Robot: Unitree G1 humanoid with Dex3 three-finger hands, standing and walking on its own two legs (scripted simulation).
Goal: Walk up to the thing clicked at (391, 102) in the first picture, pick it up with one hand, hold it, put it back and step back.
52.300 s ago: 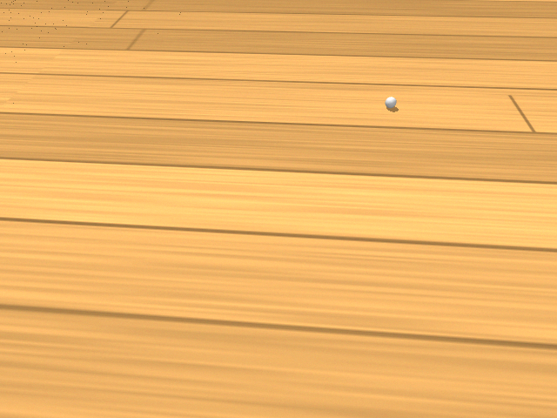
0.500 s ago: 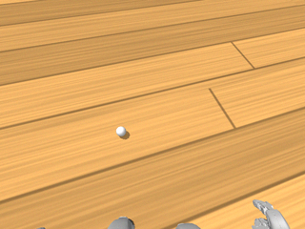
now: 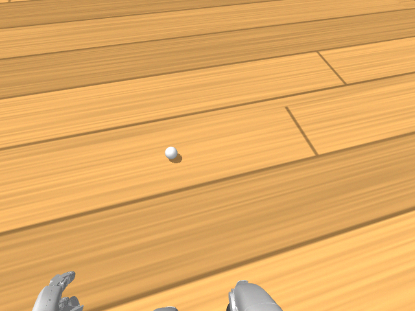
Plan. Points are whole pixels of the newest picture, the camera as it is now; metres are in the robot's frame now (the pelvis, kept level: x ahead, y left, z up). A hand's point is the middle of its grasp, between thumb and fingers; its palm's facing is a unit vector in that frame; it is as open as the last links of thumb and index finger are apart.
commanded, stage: step back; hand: left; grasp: from above
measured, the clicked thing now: (171, 152) +0.94 +0.17 -0.72
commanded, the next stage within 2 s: stand in 1.46 s
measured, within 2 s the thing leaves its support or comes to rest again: neither
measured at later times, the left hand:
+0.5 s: hand out of the picture -0.11 +0.23 -0.12, palm faces -0.03 -0.90 -0.43, open 7.4 cm
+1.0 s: hand out of the picture -0.07 +0.21 -0.14, palm faces +0.02 -0.92 -0.39, open 7.4 cm
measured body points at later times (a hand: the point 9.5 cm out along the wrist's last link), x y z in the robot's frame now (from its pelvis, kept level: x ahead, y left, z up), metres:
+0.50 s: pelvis -0.16 -0.05 +0.01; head -0.14 -0.07 +0.46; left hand -0.11 +0.27 -0.09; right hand -0.09 -0.37 -0.12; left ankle -0.12 +0.11 -0.66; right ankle -0.17 -0.16 -0.72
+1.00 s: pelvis -0.15 -0.06 +0.00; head -0.13 -0.06 +0.45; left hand -0.07 +0.26 -0.11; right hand -0.09 -0.38 -0.12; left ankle -0.17 +0.08 -0.72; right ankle -0.09 -0.17 -0.72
